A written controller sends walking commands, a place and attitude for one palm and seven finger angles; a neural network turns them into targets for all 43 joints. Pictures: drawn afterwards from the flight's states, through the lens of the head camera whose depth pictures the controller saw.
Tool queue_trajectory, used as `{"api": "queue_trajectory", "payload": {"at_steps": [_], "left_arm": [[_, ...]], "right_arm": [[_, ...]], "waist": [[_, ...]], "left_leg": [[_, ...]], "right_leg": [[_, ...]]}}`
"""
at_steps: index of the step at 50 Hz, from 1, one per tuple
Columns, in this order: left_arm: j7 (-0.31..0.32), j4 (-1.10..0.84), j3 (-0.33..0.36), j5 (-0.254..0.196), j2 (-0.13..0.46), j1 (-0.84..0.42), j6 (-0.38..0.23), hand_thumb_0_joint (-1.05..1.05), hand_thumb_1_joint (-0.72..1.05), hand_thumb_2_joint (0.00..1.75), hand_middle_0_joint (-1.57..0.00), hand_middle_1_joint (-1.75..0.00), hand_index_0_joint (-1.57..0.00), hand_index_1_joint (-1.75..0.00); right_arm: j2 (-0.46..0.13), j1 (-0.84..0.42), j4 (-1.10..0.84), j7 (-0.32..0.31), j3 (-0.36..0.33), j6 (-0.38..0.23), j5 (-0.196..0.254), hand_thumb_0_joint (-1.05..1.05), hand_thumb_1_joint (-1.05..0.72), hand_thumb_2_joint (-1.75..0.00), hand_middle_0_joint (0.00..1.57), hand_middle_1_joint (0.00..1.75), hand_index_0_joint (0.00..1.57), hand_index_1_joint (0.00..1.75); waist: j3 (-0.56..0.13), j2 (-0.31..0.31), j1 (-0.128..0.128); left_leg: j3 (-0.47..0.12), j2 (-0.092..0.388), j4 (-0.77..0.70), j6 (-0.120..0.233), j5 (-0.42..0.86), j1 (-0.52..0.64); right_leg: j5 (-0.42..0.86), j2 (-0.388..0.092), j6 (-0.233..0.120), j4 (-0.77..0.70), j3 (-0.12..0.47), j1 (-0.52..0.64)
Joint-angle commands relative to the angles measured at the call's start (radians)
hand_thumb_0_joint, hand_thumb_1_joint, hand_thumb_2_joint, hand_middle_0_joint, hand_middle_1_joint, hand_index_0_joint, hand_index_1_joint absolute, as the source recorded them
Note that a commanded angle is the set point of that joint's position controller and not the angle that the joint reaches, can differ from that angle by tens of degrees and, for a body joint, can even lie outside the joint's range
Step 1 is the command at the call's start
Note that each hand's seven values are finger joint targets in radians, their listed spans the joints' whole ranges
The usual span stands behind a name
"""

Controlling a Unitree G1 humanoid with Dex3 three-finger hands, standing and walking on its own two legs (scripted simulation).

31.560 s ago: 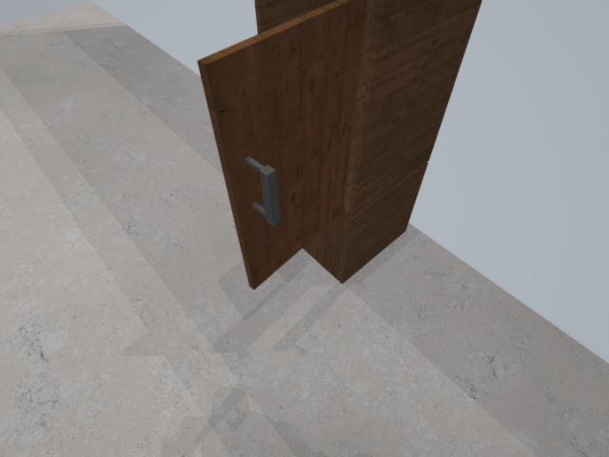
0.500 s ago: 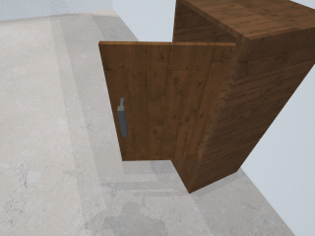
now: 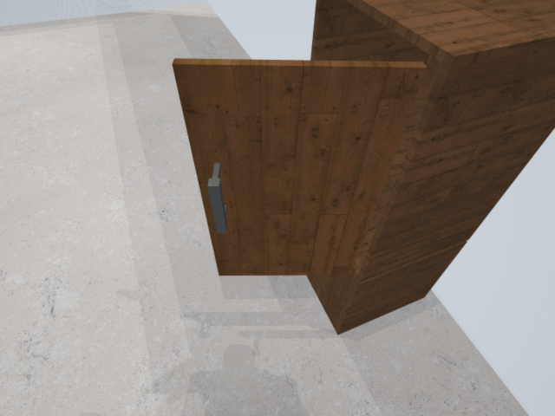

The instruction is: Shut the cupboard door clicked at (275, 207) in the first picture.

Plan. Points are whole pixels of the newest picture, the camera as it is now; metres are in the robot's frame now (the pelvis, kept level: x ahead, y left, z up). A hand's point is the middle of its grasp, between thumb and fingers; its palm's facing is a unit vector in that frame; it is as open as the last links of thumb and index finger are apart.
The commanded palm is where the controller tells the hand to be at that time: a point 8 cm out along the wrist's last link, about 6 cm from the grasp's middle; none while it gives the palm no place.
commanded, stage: look again from close up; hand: left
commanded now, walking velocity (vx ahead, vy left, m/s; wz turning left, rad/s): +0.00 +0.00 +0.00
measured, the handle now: (219, 199) +0.49 +0.13 +0.00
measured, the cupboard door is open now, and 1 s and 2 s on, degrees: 68 68 68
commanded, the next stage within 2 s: shuffle to correct the standing spot in 0.38 s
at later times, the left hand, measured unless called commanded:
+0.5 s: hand out of the picture +0.05 +0.26 -0.15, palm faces -0.03 -0.94 -0.33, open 7.4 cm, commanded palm none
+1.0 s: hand out of the picture -0.04 +0.13 -0.18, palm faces +0.04 -0.99 -0.14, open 7.4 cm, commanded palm none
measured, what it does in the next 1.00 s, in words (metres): stands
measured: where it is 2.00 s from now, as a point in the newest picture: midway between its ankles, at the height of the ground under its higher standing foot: outside the picture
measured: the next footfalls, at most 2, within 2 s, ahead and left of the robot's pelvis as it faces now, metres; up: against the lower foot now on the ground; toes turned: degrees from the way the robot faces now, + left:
right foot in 1.24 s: +0.08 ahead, -0.17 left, +0.00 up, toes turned +0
left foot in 1.50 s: +0.10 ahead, +0.00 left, +0.00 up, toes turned +7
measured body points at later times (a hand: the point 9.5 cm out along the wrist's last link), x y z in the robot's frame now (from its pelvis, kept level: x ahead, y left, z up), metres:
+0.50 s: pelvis -0.02 +0.02 +0.01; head -0.02 +0.02 +0.46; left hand +0.05 +0.31 -0.13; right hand +0.10 -0.27 -0.11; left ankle +0.04 +0.10 -0.73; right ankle -0.04 -0.12 -0.73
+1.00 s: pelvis +0.02 -0.03 -0.01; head +0.03 -0.01 +0.44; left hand -0.04 +0.18 -0.17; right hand -0.01 -0.25 -0.16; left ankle +0.03 +0.09 -0.73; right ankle -0.04 -0.12 -0.73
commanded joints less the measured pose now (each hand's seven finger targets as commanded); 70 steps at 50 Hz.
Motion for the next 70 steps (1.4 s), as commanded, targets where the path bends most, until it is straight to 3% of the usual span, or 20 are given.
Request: {"api": "queue_trajectory", "payload": {"at_steps": [1,3,13,24,27,36,41,45,47,49,50,52,54,57,60,61,62,64,66,70], "left_arm": [[0.019,-0.096,0.042,0.005,0.178,0.014,-0.026,0.0,0.9,0.9,-0.2,-0.3,-0.2,-0.3],[0.02,-0.105,0.042,0.003,0.195,0.023,-0.024,0.0,0.9,0.9,-0.2,-0.3,-0.2,-0.3],[-0.002,-0.15,0.045,0.009,0.291,-0.088,-0.009,0.0,0.9,0.9,-0.2,-0.3,-0.2,-0.3],[-0.017,-0.121,0.033,0.009,0.316,-0.108,0.002,0.0,0.9,0.9,-0.2,-0.3,-0.2,-0.3],[-0.012,-0.07,0.003,0.004,0.207,-0.041,0.017,0.0,0.9,0.9,-0.2,-0.3,-0.2,-0.3],[-0.022,-0.036,0.015,0.015,0.149,0.069,0.044,0.0,0.9,0.9,-0.2,-0.3,-0.2,-0.3],[-0.016,-0.016,0.026,0.01,0.119,0.132,0.039,0.0,0.9,0.9,-0.2,-0.3,-0.2,-0.3],[-0.004,-0.005,0.041,0.008,0.12,0.162,0.033,0.0,0.9,0.9,-0.2,-0.3,-0.2,-0.3],[-0.003,-0.008,0.042,0.011,0.103,0.152,0.034,0.0,0.9,0.9,-0.2,-0.3,-0.2,-0.3],[-0.005,-0.007,0.043,0.011,0.088,0.134,0.04,0.0,0.9,0.9,-0.2,-0.3,-0.2,-0.3],[-0.007,-0.011,0.041,0.012,0.072,0.137,0.044,0.0,0.9,0.9,-0.2,-0.3,-0.2,-0.3],[-0.012,-0.036,0.039,0.014,0.041,0.111,0.047,0.0,0.9,0.9,-0.2,-0.3,-0.2,-0.3],[-0.017,-0.08,0.053,0.02,0.059,0.018,0.053,0.0,0.9,0.9,-0.2,-0.3,-0.2,-0.3],[-0.037,-0.084,0.062,0.009,0.022,0.048,0.051,0.0,0.9,0.9,-0.2,-0.3,-0.2,-0.3],[-0.04,-0.031,0.071,0.016,0.038,0.19,0.053,0.0,0.9,0.9,-0.2,-0.3,-0.2,-0.3],[-0.028,-0.035,0.081,0.024,0.102,0.192,0.049,0.0,0.9,0.9,-0.2,-0.3,-0.2,-0.3],[-0.017,-0.056,0.085,0.022,0.153,0.165,0.049,0.0,0.9,0.9,-0.2,-0.3,-0.2,-0.3],[-0.004,-0.08,0.083,0.02,0.119,0.078,0.038,0.0,0.9,0.9,-0.2,-0.3,-0.2,-0.3],[0.004,-0.084,0.068,0.017,0.084,0.012,0.016,0.0,0.9,0.9,-0.2,-0.3,-0.2,-0.3],[0.009,-0.055,0.054,0.009,0.109,0.026,-0.007,0.0,0.9,0.9,-0.2,-0.3,-0.2,-0.3]], "right_arm": [[-0.169,-0.028,-0.102,-0.015,-0.03,-0.036,0.008,0.0,-0.9,-0.9,0.2,0.3,0.2,0.3],[-0.187,-0.052,-0.105,-0.015,-0.028,-0.035,0.009,0.0,-0.9,-0.9,0.2,0.3,0.2,0.3],[-0.299,-0.213,-0.148,0.003,-0.027,-0.027,0.005,0.0,-0.9,-0.9,0.2,0.3,0.2,0.3],[-0.335,-0.226,-0.121,0.011,-0.012,-0.023,0.006,0.0,-0.9,-0.9,0.2,0.3,0.2,0.3],[-0.233,-0.172,-0.076,0.012,0.015,-0.01,0.004,0.0,-0.9,-0.9,0.2,0.3,0.2,0.3],[-0.253,-0.067,-0.021,-0.018,-0.02,0.006,0.004,0.0,-0.9,-0.9,0.2,0.3,0.2,0.3],[-0.175,-0.039,0.0,-0.024,-0.025,0.006,0.005,0.0,-0.9,-0.9,0.2,0.3,0.2,0.3],[-0.081,-0.03,0.007,-0.028,-0.011,0.003,0.003,0.0,-0.9,-0.9,0.2,0.3,0.2,0.3],[-0.062,-0.005,0.018,-0.032,-0.013,0.003,0.004,0.0,-0.9,-0.9,0.2,0.3,0.2,0.3],[-0.06,0.049,0.042,-0.037,-0.014,-0.002,0.003,0.0,-0.9,-0.9,0.2,0.3,0.2,0.3],[-0.082,0.079,0.054,-0.04,-0.02,-0.002,0.001,0.0,-0.9,-0.9,0.2,0.3,0.2,0.3],[-0.176,0.174,0.08,-0.054,-0.046,-0.002,-0.009,0.0,-0.9,-0.9,0.2,0.3,0.2,0.3],[-0.185,0.182,0.071,-0.06,-0.048,-0.008,-0.014,0.0,-0.9,-0.9,0.2,0.3,0.2,0.3],[-0.191,0.036,0.018,-0.061,-0.051,-0.014,-0.015,0.0,-0.9,-0.9,0.2,0.3,0.2,0.3],[-0.174,-0.03,-0.009,-0.046,-0.059,0.006,-0.009,0.0,-0.9,-0.9,0.2,0.3,0.2,0.3],[-0.11,-0.015,-0.024,-0.039,-0.05,0.014,-0.004,0.0,-0.9,-0.9,0.2,0.3,0.2,0.3],[-0.053,-0.033,-0.054,-0.032,-0.04,0.028,-0.003,0.0,-0.9,-0.9,0.2,0.3,0.2,0.3],[-0.058,-0.062,-0.06,-0.03,-0.039,0.034,-0.005,0.0,-0.9,-0.9,0.2,0.3,0.2,0.3],[-0.042,-0.029,-0.038,-0.019,-0.031,0.026,-0.004,0.0,-0.9,-0.9,0.2,0.3,0.2,0.3],[-0.003,-0.03,-0.022,-0.013,-0.005,0.018,0.013,0.0,-0.9,-0.9,0.2,0.3,0.2,0.3]], "waist": [[-0.018,-0.019,0.009],[-0.04,0.002,0.016],[0.007,0.022,0.022],[-0.009,0.014,0.024],[-0.013,0.003,0.022],[0.025,0.07,0.02],[0.046,-0.007,0.03],[0.067,-0.171,0.032],[0.076,-0.116,0.015],[0.07,-0.069,-0.009],[0.073,0.002,-0.014],[0.083,0.28,-0.042],[0.11,0.163,-0.05],[0.049,0.139,0.012],[0.01,0.016,0.077],[0.062,-0.198,0.08],[0.074,-0.311,0.08],[0.12,-0.18,0.053],[0.093,-0.069,0.021],[0.021,-0.07,0.033]], "left_leg": [[-0.106,0.094,-0.024,0.019,0.239,0.093],[-0.099,0.101,-0.015,0.023,0.336,0.124],[-0.133,0.111,-0.141,0.023,0.102,0.12],[-0.163,0.118,-0.239,0.012,-0.055,0.114],[-0.165,0.136,-0.264,-0.005,-0.109,0.127],[-0.252,0.238,-0.306,0.057,-0.201,0.126],[-0.127,0.149,-0.157,0.02,-0.121,0.015],[0.048,0.044,0.121,-0.022,-0.114,-0.075],[0.055,0.059,0.141,-0.024,-0.129,-0.047],[0.043,0.093,0.041,-0.014,0.031,0.055],[-0.009,0.138,-0.006,0.005,0.126,0.128],[-0.321,0.373,-0.186,0.128,0.24,0.239],[-0.385,0.457,-0.244,0.187,0.3,0.173],[-0.243,0.386,-0.217,0.131,0.261,0.084],[-0.062,0.203,-0.062,0.017,-0.136,-0.153],[0.053,0.073,0.123,-0.027,-0.291,-0.257],[0.09,0.036,0.316,-0.042,-0.365,-0.232],[-0.002,0.074,0.523,-0.028,-0.306,-0.238],[-0.017,0.09,0.474,-0.043,-0.258,-0.188],[0.026,0.05,0.123,-0.061,-0.175,-0.028]], "right_leg": [[0.315,-0.112,-0.054,-0.053,0.122,-0.073],[0.39,-0.109,-0.047,-0.032,0.11,-0.046],[0.132,-0.103,-0.035,-0.108,0.105,-0.076],[0.071,-0.111,-0.027,-0.149,0.09,-0.049],[0.047,-0.098,-0.002,-0.148,0.068,-0.045],[-0.013,-0.052,-0.001,-0.021,-0.002,-0.104],[0.025,-0.085,-0.031,-0.132,0.049,-0.013],[0.164,-0.201,-0.141,-0.205,0.186,0.013],[0.278,-0.194,-0.165,-0.154,0.162,-0.004],[0.349,-0.145,-0.128,-0.061,0.093,-0.046],[0.302,-0.097,-0.09,-0.002,0.051,-0.108],[-0.059,-0.005,-0.012,0.255,-0.067,-0.287],[-0.236,-0.056,-0.013,0.442,0.027,-0.362],[-0.148,-0.091,0.0,0.284,0.022,-0.217],[0.092,-0.035,0.012,-0.033,-0.074,0.104],[-0.07,-0.161,-0.039,-0.191,0.1,0.092],[-0.208,-0.309,-0.126,-0.333,0.255,-0.014],[-0.107,-0.322,-0.19,-0.332,0.29,-0.105],[0.188,-0.3,-0.197,-0.243,0.171,-0.065],[0.647,-0.283,-0.176,-0.13,0.096,0.041]]}}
